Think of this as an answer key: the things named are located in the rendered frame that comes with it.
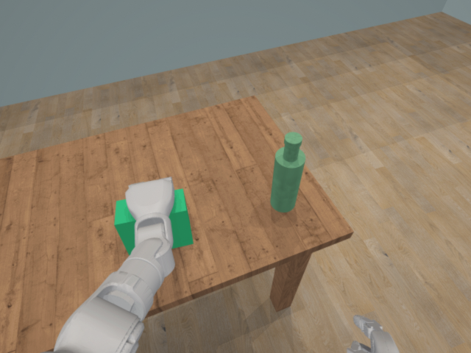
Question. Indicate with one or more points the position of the robot left hand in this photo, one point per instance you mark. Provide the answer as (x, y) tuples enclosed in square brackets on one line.
[(156, 196)]

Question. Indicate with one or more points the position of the table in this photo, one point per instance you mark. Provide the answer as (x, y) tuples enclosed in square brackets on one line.
[(58, 242)]

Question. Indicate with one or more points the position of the left robot upper arm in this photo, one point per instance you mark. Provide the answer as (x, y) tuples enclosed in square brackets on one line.
[(102, 327)]

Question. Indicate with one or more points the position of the sponge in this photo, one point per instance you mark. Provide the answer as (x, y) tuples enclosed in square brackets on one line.
[(180, 224)]

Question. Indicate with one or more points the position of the left robot forearm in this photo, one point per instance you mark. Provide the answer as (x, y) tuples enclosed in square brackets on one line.
[(134, 285)]

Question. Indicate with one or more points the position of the robot right hand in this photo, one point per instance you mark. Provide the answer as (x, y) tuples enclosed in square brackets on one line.
[(381, 342)]

